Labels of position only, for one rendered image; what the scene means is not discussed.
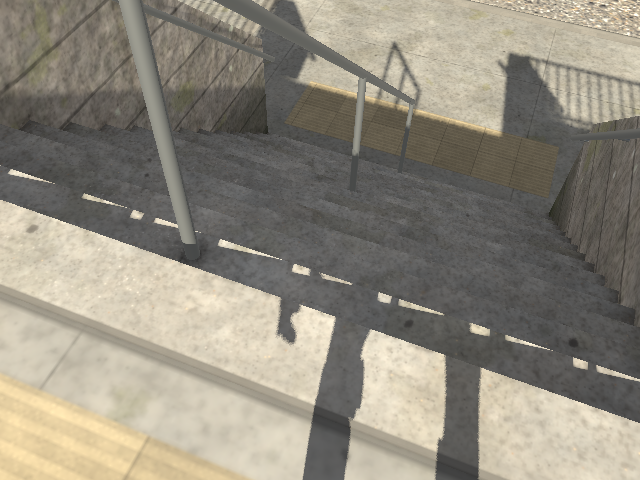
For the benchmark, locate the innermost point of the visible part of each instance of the stairs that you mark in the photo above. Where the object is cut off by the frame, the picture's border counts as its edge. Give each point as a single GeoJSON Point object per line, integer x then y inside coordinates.
{"type": "Point", "coordinates": [479, 279]}

